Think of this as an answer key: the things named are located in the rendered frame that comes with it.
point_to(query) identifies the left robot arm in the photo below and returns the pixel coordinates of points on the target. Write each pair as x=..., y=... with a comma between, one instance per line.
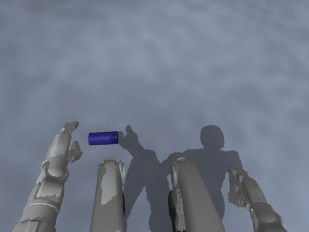
x=43, y=205

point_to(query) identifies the right robot foot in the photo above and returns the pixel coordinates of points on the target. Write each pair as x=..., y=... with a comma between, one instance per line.
x=172, y=212

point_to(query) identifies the can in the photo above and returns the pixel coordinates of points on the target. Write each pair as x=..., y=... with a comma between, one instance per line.
x=103, y=138

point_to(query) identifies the right robot hand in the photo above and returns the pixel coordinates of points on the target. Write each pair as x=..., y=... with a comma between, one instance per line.
x=246, y=194

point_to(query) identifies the left robot hand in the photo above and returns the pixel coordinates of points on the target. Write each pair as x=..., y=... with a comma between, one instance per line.
x=60, y=144

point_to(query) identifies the right robot arm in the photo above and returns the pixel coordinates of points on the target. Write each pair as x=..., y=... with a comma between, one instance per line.
x=265, y=219

